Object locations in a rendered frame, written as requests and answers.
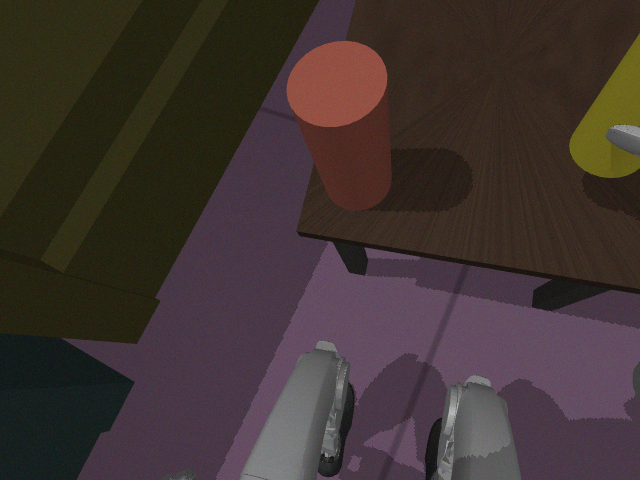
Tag coffee table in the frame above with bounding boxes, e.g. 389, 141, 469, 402
296, 0, 640, 311

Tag left robot foot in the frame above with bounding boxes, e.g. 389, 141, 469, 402
318, 383, 355, 477

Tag right robot foot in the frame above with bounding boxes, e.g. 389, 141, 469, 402
425, 418, 442, 480

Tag right robot hand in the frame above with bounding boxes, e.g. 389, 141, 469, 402
605, 125, 640, 157

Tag armchair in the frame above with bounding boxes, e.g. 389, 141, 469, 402
0, 333, 135, 480

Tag sofa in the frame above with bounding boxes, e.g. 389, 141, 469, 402
0, 0, 319, 344

